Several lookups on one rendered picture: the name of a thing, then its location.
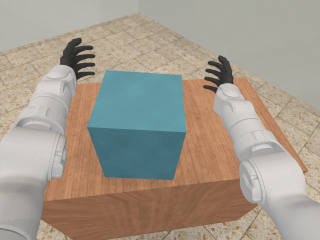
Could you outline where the left robot upper arm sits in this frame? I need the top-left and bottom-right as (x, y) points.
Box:
(0, 126), (68, 240)

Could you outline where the carton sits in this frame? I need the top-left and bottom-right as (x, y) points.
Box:
(87, 70), (187, 180)

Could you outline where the robot right hand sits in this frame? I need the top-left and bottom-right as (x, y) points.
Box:
(203, 55), (234, 93)

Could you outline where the right robot forearm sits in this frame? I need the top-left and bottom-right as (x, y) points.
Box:
(213, 83), (306, 191)

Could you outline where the pedestal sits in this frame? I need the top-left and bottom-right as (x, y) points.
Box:
(41, 77), (308, 240)

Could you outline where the robot left hand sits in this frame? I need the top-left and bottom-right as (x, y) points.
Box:
(60, 37), (96, 81)

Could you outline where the right robot upper arm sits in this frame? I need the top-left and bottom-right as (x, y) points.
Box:
(239, 152), (320, 240)

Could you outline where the left robot forearm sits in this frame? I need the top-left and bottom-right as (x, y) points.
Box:
(0, 65), (77, 157)

